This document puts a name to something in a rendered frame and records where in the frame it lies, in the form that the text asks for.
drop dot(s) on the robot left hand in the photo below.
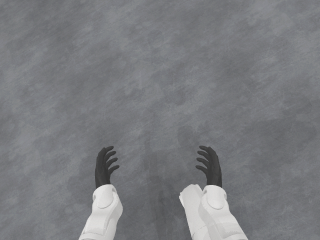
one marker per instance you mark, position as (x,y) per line
(102,174)

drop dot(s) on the right robot thigh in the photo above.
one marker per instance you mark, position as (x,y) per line
(190,198)

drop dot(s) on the robot left forearm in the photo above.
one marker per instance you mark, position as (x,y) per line
(106,211)

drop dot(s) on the robot right hand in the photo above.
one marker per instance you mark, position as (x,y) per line
(213,172)

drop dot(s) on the robot right forearm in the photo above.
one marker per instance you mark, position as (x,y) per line
(214,211)

